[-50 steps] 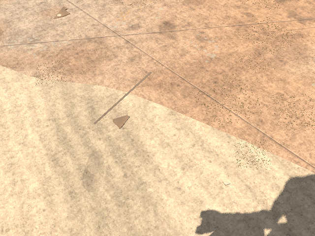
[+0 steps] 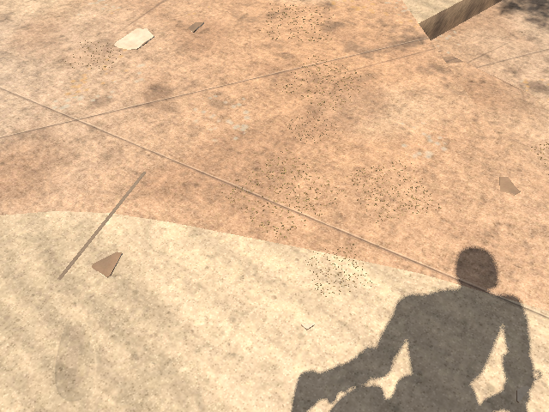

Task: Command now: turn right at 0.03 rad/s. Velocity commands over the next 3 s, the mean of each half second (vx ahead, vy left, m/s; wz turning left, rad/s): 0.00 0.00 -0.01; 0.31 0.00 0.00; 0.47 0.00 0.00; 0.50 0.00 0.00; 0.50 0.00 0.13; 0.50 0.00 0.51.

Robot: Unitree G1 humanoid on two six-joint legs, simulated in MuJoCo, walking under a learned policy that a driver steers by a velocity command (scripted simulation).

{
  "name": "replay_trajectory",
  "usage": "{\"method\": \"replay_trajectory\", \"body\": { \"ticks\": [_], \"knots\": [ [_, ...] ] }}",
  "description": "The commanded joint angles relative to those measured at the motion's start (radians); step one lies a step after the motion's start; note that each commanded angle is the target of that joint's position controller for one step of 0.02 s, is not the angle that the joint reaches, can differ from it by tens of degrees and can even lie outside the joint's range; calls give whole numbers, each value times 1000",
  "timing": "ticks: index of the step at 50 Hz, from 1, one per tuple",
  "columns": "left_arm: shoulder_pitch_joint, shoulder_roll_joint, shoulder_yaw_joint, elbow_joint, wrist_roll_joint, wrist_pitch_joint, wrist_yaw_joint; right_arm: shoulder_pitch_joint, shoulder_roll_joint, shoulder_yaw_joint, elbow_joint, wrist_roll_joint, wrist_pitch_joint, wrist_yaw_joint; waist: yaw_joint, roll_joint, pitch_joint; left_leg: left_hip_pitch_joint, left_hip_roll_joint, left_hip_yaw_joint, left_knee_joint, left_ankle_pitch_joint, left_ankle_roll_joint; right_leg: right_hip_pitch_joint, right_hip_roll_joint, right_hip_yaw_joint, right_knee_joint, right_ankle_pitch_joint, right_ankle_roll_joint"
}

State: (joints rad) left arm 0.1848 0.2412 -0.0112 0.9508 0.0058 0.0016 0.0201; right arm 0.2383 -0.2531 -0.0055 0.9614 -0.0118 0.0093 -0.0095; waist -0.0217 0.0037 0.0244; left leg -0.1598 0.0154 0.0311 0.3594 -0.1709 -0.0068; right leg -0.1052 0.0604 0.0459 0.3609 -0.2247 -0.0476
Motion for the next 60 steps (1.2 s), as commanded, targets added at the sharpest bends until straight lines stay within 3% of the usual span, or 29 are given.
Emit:
{"method": "replay_trajectory", "body": {
  "ticks": [1,12,24,25,27,29,30,32,33,35,36,37,38,39,40,41,42,44,47,48,52,55,57,59,60],
  "knots": [
    [4,116,22,-5,-1,-12,6,7,-98,-17,-4,1,-9,-6,5,-2,-1,58,77,-89,-35,89,23,-85,-133,123,-92,117,-23],
    [55,95,7,100,-1,-12,13,14,-78,-3,91,2,-7,-15,9,-7,9,56,81,-93,-33,94,32,-82,-128,107,-90,139,-18],
    [97,63,-2,163,-1,-12,18,33,-48,8,149,3,-7,-22,14,0,21,38,79,-95,-30,95,36,-76,-126,95,-77,148,-15],
    [109,58,-3,170,0,-11,18,43,-42,10,156,1,-7,-21,16,-2,-1,46,69,-89,-33,22,37,-69,-118,93,-87,60,-18],
    [122,89,13,172,2,-3,18,50,-56,-1,154,-3,0,-18,18,-26,20,8,17,-56,25,-231,55,-107,-92,100,-79,-242,-48],
    [139,100,27,164,7,7,10,33,-53,-6,135,-14,4,-8,29,-46,115,-114,-6,-57,70,-415,76,-175,-116,163,-104,-500,-90],
    [161,100,31,165,8,7,9,20,-35,-4,123,-17,1,-3,40,-66,150,-172,-17,-50,108,-416,78,-171,-145,215,-123,-551,-110],
    [212,119,48,175,9,0,10,-6,4,2,96,-29,-17,5,57,-134,155,-259,-37,14,227,-275,71,-91,-246,349,-191,-566,-162],
    [213,128,55,173,9,-4,8,-14,-2,0,83,-31,-28,9,56,-141,152,-261,-24,19,246,-230,75,-83,-281,381,-206,-527,-181],
    [176,127,62,157,8,-16,2,26,-12,-6,78,-20,-51,16,18,-123,135,-163,-18,17,178,-225,92,-133,-271,345,-176,-461,-177],
    [135,117,63,141,6,-21,-2,105,-7,-9,101,-14,-61,17,-24,-108,132,-29,-26,11,102,-215,102,-221,-237,296,-125,-430,-158],
    [61,84,56,108,2,-30,-5,215,-33,-19,135,-10,-71,13,-79,-28,130,120,16,-85,15,-258,123,-349,-163,201,-12,-374,-117],
    [-9,24,41,60,-3,-45,-12,333,-106,-43,170,-6,-77,5,-120,168,125,264,158,-359,-135,-435,181,-515,-31,26,241,-269,-63],
    [-31,48,45,27,26,-57,-19,438,-162,-64,203,-3,-74,6,-135,266,116,353,328,-608,-222,-420,255,-651,-3,-69,481,-297,-49],
    [-39,93,57,32,42,-61,-24,391,-115,-55,187,-10,-75,6,-91,113,143,317,339,-579,-202,-333,261,-689,-53,-31,606,-267,-56],
    [-2,65,55,49,34,-68,-32,329,-90,-50,157,-13,-81,7,-49,50,131,277,314,-511,-201,-241,248,-665,-83,-16,650,-197,-56],
    [15,47,53,59,27,-73,-41,278,-77,-46,136,-14,-88,6,-19,36,119,250,288,-445,-218,-173,233,-639,-108,-15,659,-135,-50],
    [-3,49,58,53,27,-68,-54,245,-46,-35,124,-6,-102,1,3,56,109,227,227,-315,-244,-19,204,-605,-128,-37,616,-49,-24],
    [-82,28,55,18,27,-52,-58,293,-33,-27,144,0,-111,-6,-2,76,100,223,179,-183,-223,275,190,-591,-102,-98,520,37,12],
    [-114,23,54,6,25,-51,-59,302,-34,-25,145,-4,-114,-9,-8,76,92,219,172,-154,-211,332,191,-583,-98,-106,497,93,16],
    [-254,10,44,-61,12,-58,-61,279,-35,-22,145,-5,-127,-13,-21,99,131,154,133,-85,-207,357,169,-491,-95,-107,230,298,6],
    [-311,25,45,-105,12,-54,-55,288,-61,-30,158,-6,-127,-13,-38,87,153,177,169,-89,-223,412,166,-400,-83,-119,111,322,-26],
    [-260,57,58,-103,17,-60,-44,277,-81,-37,164,-9,-120,-16,-10,71,119,249,182,-74,-127,607,154,-331,-56,-126,84,267,-60],
    [-35,98,81,-31,20,-76,-30,263,-116,-50,165,-15,-105,-22,77,63,-5,290,166,-54,150,784,134,-128,-15,-133,80,211,-92],
    [110,117,94,20,27,-85,-22,253,-126,-54,163,-12,-97,-21,137,44,-67,216,130,-36,352,700,122,45,-32,-132,40,245,-104]
  ]
}}
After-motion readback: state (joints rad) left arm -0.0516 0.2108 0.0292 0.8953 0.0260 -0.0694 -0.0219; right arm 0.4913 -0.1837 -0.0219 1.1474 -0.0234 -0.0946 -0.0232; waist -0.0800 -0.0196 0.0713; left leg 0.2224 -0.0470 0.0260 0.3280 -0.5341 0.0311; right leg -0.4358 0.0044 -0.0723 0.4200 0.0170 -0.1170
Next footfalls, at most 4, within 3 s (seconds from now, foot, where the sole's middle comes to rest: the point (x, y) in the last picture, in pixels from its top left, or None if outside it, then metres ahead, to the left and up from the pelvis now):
1.22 right None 0.44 -0.07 -0.82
1.72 left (265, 337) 0.76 0.05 -0.82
2.26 right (322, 249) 1.06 -0.13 -0.82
2.82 left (261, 193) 1.31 0.06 -0.82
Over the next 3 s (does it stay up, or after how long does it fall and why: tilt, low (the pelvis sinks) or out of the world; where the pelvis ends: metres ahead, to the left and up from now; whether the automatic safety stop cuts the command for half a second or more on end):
stays up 1.27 0.01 -0.05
